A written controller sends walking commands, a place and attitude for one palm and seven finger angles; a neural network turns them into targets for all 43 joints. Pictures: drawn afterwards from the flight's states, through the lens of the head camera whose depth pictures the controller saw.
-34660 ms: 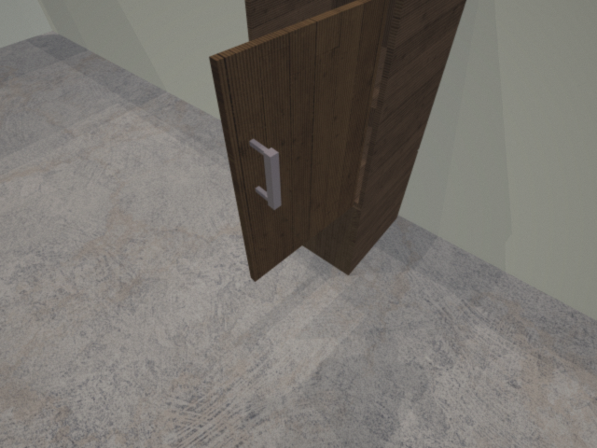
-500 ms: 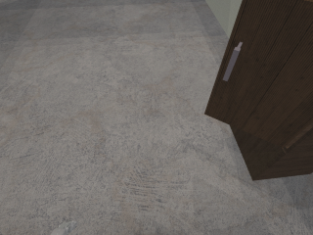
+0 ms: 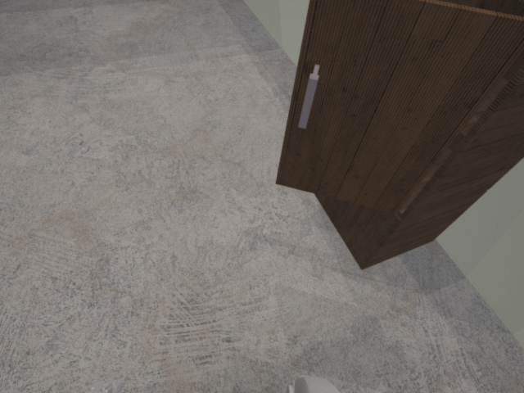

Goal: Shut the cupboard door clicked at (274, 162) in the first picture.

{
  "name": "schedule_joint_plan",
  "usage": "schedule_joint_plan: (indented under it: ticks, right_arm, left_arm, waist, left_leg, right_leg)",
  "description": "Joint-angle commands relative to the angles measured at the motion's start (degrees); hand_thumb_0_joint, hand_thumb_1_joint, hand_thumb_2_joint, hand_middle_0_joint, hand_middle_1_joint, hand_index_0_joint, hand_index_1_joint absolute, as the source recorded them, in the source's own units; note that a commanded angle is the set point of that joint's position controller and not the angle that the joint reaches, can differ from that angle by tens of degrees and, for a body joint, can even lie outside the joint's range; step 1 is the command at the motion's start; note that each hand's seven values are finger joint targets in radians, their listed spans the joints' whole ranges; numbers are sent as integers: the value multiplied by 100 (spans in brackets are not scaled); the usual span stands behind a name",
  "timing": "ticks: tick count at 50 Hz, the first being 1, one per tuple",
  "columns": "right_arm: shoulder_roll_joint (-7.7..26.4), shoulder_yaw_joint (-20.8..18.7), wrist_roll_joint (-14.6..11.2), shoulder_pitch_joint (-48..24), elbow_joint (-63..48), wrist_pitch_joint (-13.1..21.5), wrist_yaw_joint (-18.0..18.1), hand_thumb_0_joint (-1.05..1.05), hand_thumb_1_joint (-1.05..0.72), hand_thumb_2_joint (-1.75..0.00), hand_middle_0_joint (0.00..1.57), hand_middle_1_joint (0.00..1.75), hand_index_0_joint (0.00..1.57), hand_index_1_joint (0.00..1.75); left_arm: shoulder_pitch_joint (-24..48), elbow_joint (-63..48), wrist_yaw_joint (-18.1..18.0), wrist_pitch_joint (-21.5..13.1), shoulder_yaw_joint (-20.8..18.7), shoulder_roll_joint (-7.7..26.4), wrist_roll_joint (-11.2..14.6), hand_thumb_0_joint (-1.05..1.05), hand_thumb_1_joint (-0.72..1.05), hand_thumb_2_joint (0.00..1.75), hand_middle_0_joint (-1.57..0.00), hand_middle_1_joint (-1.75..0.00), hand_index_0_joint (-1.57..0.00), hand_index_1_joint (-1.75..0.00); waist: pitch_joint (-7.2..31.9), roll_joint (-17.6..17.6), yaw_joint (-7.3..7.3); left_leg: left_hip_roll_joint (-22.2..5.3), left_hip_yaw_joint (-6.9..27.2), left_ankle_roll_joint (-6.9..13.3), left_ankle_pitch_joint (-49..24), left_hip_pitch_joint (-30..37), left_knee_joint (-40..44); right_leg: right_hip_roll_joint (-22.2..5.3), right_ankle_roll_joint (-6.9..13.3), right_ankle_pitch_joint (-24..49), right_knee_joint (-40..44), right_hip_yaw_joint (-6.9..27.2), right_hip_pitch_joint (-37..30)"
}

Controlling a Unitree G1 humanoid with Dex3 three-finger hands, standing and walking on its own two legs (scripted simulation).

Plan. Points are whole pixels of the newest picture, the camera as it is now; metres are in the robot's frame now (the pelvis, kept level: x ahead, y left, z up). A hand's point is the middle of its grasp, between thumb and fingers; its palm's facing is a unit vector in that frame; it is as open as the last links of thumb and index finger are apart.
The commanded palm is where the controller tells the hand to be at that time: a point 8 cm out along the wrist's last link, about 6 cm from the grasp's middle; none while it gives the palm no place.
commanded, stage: turn to face it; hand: left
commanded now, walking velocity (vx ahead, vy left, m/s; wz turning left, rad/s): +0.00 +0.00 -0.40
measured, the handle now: (309, 97) +0.71 -0.06 +0.03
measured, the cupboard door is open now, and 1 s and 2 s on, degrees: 53 53 53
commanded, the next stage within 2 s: take the last steps up to it in 0.28 s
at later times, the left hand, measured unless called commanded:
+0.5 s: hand out of the picture +0.13 +0.15 -0.17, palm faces -0.17 -0.97 -0.20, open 7.4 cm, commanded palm none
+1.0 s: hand (243, 317) +0.27 +0.04 -0.17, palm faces -0.31 -0.93 -0.20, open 7.4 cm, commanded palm none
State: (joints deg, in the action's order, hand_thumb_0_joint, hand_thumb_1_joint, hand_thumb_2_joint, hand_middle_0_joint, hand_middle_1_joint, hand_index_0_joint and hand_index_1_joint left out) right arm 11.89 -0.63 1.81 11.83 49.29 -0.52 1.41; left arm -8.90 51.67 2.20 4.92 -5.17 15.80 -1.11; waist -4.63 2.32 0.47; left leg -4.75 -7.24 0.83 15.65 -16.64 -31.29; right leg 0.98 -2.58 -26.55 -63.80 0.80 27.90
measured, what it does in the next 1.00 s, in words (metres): walks ahead, turning right: right foot, then left foot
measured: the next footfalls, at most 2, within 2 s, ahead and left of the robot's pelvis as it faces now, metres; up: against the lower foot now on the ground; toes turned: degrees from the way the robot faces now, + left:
right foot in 0.22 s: +0.01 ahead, -0.15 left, +0.00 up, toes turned -10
left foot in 0.54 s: +0.10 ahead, +0.08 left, +0.00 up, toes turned -6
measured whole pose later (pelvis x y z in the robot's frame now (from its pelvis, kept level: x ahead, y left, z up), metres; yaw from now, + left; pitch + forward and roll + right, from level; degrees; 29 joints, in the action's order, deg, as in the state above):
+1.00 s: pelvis +0.12 -0.11 -0.01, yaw -17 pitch +1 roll -1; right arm 11.8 -2.8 1.1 22.7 62.6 -1.0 0.4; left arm -7.8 57.2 2.0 -1.4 -3.5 11.1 -1.3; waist -3.8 -1.9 -2.5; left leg -8.5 -4.5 -1.8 30.4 -14.9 -50.0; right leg -1.4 1.3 -14.7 -33.3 -5.7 19.4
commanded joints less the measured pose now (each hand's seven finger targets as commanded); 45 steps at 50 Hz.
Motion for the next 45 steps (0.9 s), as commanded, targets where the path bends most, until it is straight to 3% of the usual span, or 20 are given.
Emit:
schedule_joint_plan:
  ticks: [1,6,9,10,11,12,13,16,19,23,25,26,27,28,29,31,34,42,44,45]
  right_arm:
    - [1188,-361,9,335,-156,102,94,0,-90,-90,20,30,20,30]
    - [1322,-456,11,573,122,52,34,0,-90,-90,20,30,20,30]
    - [1288,-471,-60,306,126,10,-6,0,-90,-90,20,30,20,30]
    - [990,-445,-122,302,41,-6,-39,0,-90,-90,20,30,20,30]
    - [603,-314,-117,1,-195,-29,-64,0,-90,-90,20,30,20,30]
    - [686,-296,-97,-253,-244,-123,-5,0,-90,-90,20,30,20,30]
    - [621,-294,-110,-180,-123,-138,44,0,-90,-90,20,30,20,30]
    - [643,-291,-94,103,163,-127,-7,0,-90,-90,20,30,20,30]
    - [520,-269,-98,171,260,-151,-38,0,-90,-90,20,30,20,30]
    - [455,-252,-50,330,249,-17,-52,0,-90,-90,20,30,20,30]
    - [526,-250,-16,916,430,117,-35,0,-90,-90,20,30,20,30]
    - [943,-328,38,1261,537,178,4,0,-90,-90,20,30,20,30]
    - [1515,-465,115,1673,566,192,36,0,-90,-90,20,30,20,30]
    - [1711,-479,116,1788,526,205,83,0,-90,-90,20,30,20,30]
    - [1538,-451,115,1607,521,248,95,0,-90,-90,20,30,20,30]
    - [1122,-326,80,1045,397,304,95,0,-90,-90,20,30,20,30]
    - [941,-288,49,1088,508,388,93,0,-90,-90,20,30,20,30]
    - [1013,-422,53,1209,812,292,-5,0,-90,-90,20,30,20,30]
    - [1035,-428,33,1082,850,251,-19,0,-90,-90,20,30,20,30]
    - [919,-400,-9,1094,878,249,-50,0,-90,-90,20,30,20,30]
  left_arm:
    - [180,-529,5,-123,-46,210,9,0,90,90,-20,-30,-20,-30]
    - [297,-497,-29,-206,51,77,13,0,90,90,-20,-30,-20,-30]
    - [-362,-282,-81,-286,7,308,-1,0,90,90,-20,-30,-20,-30]
    - [-609,-192,-144,-354,-68,765,-56,0,90,90,-20,-30,-20,-30]
    - [-757,-96,-209,-393,-142,1233,-68,0,90,90,-20,-30,-20,-30]
    - [-943,-80,-264,-370,-139,1237,-5,0,90,90,-20,-30,-20,-30]
    - [-695,-34,-332,-405,-164,1100,-39,0,90,90,-20,-30,-20,-30]
    - [-153,-177,-344,-435,-17,654,-2,0,90,90,-20,-30,-20,-30]
    - [-66,-173,-347,-440,-15,661,-30,0,90,90,-20,-30,-20,-30]
    - [-80,-58,-262,-429,-77,718,-53,0,90,90,-20,-30,-20,-30]
    - [35,-19,-198,-409,-58,589,4,0,90,90,-20,-30,-20,-30]
    - [-86,-75,-149,-380,14,254,36,0,90,90,-20,-30,-20,-30]
    - [-90,-238,-102,-377,87,-47,35,0,90,90,-20,-30,-20,-30]
    - [331,-451,-43,-404,42,146,-27,0,90,90,-20,-30,-20,-30]
    - [468,-391,-18,-409,2,182,-103,0,90,90,-20,-30,-20,-30]
    - [281,-212,60,-405,-44,167,-109,0,90,90,-20,-30,-20,-30]
    - [82,-53,108,-367,10,-28,-61,0,90,90,-20,-30,-20,-30]
    - [386,-15,112,-448,101,-100,-46,0,90,90,-20,-30,-20,-30]
    - [-209,239,91,-514,57,-27,-51,0,90,90,-20,-30,-20,-30]
    - [-714,429,51,-572,4,202,-61,0,90,90,-20,-30,-20,-30]
  waist:
    - [725,-1232,-196]
    - [876,-1561,-320]
    - [924,-1087,50]
    - [1000,76,146]
    - [689,1430,286]
    - [630,847,427]
    - [674,1304,221]
    - [755,788,-83]
    - [654,609,-121]
    - [506,695,-122]
    - [467,351,-439]
    - [455,-859,-533]
    - [386,-2222,-665]
    - [226,-1610,-776]
    - [92,-1350,-630]
    - [-202,-1177,-333]
    - [66,-1025,-240]
    - [62,-1245,-336]
    - [363,-1086,-59]
    - [530,-606,176]
  left_leg:
    - [-1449,750,631,-2270,1085,1161]
    - [-1548,515,630,-2853,1209,789]
    - [-1272,160,157,-1910,471,75]
    - [-790,-258,-219,-553,-472,-765]
    - [17,-326,-476,2009,-1674,-1961]
    - [-34,343,-445,2040,-1686,-2704]
    - [-19,573,-449,1905,-2040,-3175]
    - [-63,613,-541,997,-1696,-3279]
    - [46,450,-539,786,-1160,-2507]
    - [131,232,-458,680,-353,-875]
    - [238,58,-405,-35,948,459]
    - [-487,1138,-165,840,1569,1173]
    - [-1989,3194,437,1902,1715,1920]
    - [-2506,3762,866,2383,1236,2350]
    - [-2292,3598,779,2179,993,2389]
    - [-1837,2414,541,1238,552,2343]
    - [-1474,1201,470,-106,852,2142]
    - [-1488,477,500,-423,605,1725]
    - [-1216,243,279,-489,472,1076]
    - [-900,-32,93,-640,51,324]
  right_leg:
    - [-270,-58,44,404,-201,156]
    - [-116,90,59,2039,-574,-630]
    - [-180,269,1630,3978,-484,-2017]
    - [-1153,571,2451,4506,636,-2826]
    - [-2283,1219,3890,4625,1929,-2906]
    - [-2398,1519,4523,4505,1850,-2506]
    - [-2144,1607,4706,4368,1871,-2675]
    - [-1571,1371,4691,4193,882,-2441]
    - [-1492,1350,3953,4372,791,-1980]
    - [-1382,1332,1509,4541,1127,-1573]
    - [-968,1014,205,4114,945,-722]
    - [-439,720,-399,3133,587,120]
    - [228,401,-869,1490,-287,983]
    - [-82,443,-757,572,117,1165]
    - [-210,411,-328,-109,226,1289]
    - [-460,309,514,-423,230,1155]
    - [-463,190,999,102,28,870]
    - [-354,207,1122,2665,-613,-570]
    - [-95,263,1517,3448,-856,-1588]
    - [-135,379,1521,3826,-703,-2491]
